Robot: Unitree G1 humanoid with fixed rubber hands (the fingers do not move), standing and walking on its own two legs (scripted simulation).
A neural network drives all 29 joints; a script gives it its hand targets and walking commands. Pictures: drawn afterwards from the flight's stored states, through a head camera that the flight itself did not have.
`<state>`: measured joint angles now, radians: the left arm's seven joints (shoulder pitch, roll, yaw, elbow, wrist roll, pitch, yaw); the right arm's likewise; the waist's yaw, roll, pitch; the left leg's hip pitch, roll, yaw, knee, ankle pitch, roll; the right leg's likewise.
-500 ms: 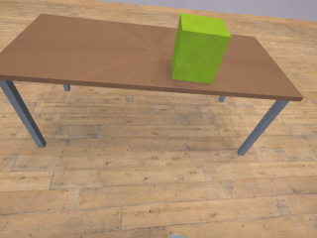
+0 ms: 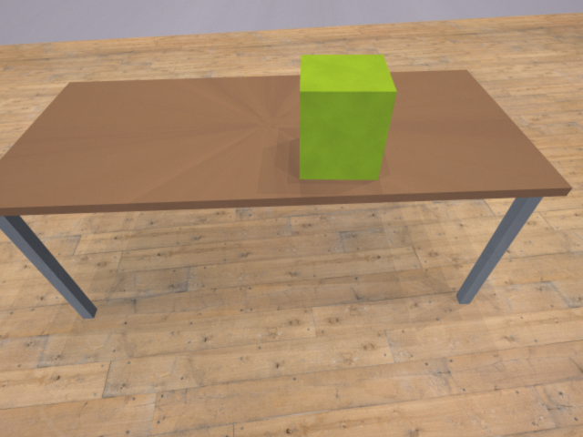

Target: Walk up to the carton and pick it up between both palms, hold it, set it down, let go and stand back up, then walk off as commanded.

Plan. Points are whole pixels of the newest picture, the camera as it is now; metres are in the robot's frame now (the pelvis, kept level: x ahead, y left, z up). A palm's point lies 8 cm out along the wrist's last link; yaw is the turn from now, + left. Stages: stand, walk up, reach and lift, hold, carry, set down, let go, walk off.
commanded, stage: walk off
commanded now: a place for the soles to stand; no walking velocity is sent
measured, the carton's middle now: (340, 118) +0.87 -0.09 -0.01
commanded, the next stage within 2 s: stand in 0.92 s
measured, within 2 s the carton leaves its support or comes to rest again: neither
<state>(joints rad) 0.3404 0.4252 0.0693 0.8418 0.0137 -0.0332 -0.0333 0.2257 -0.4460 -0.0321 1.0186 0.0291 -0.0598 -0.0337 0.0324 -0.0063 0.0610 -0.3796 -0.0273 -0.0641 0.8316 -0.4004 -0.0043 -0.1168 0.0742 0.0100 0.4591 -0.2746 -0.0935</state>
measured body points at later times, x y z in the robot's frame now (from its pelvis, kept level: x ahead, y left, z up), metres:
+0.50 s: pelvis +0.03 +0.00 -0.01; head +0.06 +0.02 +0.43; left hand +0.11 +0.32 -0.14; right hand +0.16 -0.30 -0.12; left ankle +0.11 +0.12 -0.74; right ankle +0.01 -0.08 -0.74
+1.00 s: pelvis +0.01 +0.02 -0.01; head +0.04 +0.02 +0.43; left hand +0.12 +0.34 -0.12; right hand +0.11 -0.29 -0.14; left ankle +0.11 +0.12 -0.74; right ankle +0.01 -0.08 -0.74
